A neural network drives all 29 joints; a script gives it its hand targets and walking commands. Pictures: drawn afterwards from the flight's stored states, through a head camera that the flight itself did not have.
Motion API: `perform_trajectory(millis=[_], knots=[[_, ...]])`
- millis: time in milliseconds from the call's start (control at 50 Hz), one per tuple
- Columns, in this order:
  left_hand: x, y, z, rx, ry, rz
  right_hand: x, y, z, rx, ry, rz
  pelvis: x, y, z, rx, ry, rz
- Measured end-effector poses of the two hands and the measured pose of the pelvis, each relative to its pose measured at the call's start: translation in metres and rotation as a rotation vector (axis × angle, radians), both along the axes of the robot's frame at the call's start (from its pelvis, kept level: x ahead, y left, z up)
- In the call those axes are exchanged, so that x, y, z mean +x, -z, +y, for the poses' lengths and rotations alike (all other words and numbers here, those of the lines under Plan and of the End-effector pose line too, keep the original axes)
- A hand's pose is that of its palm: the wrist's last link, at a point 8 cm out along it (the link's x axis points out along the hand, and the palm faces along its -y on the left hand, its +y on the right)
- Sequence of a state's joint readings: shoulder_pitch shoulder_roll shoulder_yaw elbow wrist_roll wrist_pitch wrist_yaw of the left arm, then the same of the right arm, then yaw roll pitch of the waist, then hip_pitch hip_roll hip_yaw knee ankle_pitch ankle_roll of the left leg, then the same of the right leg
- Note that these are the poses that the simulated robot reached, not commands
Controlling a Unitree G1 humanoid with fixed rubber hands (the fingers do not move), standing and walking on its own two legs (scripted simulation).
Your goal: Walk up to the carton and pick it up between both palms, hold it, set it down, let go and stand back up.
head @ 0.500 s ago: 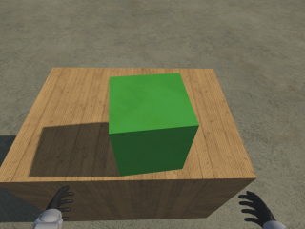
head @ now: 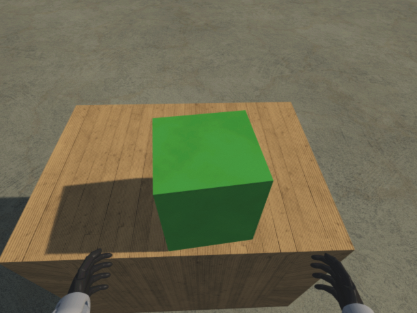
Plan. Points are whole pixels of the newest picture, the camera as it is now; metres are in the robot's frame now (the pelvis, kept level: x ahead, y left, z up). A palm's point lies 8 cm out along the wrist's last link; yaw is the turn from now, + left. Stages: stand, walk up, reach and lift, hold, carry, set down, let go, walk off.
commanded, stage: reach and lift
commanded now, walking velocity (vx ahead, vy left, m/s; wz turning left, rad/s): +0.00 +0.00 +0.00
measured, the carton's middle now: (205, 182) +0.39 +0.03 -0.01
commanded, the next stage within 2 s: none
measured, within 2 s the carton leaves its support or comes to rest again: neither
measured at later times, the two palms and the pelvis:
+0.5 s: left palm (83, 300) +0.14 +0.24 -0.02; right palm (335, 295) +0.16 -0.20 -0.02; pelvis +0.00 +0.01 +0.00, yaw +0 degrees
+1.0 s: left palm (93, 280) +0.17 +0.22 +0.01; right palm (332, 274) +0.19 -0.19 +0.01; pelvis -0.01 +0.00 +0.00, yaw +0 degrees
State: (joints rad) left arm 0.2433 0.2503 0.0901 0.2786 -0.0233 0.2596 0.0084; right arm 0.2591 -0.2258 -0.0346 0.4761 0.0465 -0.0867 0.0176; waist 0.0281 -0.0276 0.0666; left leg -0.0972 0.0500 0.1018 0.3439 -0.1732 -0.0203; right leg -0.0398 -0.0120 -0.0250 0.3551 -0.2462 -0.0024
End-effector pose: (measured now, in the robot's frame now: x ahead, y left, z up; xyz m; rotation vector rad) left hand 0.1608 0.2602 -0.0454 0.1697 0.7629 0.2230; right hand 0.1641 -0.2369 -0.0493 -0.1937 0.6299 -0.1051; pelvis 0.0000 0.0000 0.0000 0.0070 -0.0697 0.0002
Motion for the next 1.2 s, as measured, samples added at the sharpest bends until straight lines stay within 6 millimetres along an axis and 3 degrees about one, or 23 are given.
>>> perform_trajectory(millis=[220, 560, 860, 980, 1200], knots=[[-0.011, -0.005, -0.01, -0.034, -0.016, -0.11, 0.002, -0.015, 0.011, 0.052, -0.002, -0.077, 0.003, -0.002, 0.007, -0.004, 0.007, 0.005], [-0.018, -0.029, -0.022, -0.065, 0.003, -0.316, -0.003, -0.032, 0.034, 0.137, 0.01, -0.232, -0.003, -0.002, 0.008, -0.004, 0.002, -0.008], [-0.01, -0.047, -0.036, -0.098, 0.029, -0.457, 0.005, -0.053, 0.046, 0.184, -0.019, -0.33, -0.01, -0.001, 0.004, -0.002, -0.001, 0.002], [0.005, -0.049, -0.037, -0.107, 0.029, -0.44, 0.02, -0.06, 0.044, 0.179, -0.005, -0.342, -0.012, -0.001, 0.003, 0.0, 0.003, 0.01], [0.054, -0.088, -0.035, -0.102, 0.046, -0.481, 0.066, -0.088, 0.042, 0.198, 0.004, -0.399, -0.008, -0.002, 0.001, -0.001, 0.011, 0.013]])
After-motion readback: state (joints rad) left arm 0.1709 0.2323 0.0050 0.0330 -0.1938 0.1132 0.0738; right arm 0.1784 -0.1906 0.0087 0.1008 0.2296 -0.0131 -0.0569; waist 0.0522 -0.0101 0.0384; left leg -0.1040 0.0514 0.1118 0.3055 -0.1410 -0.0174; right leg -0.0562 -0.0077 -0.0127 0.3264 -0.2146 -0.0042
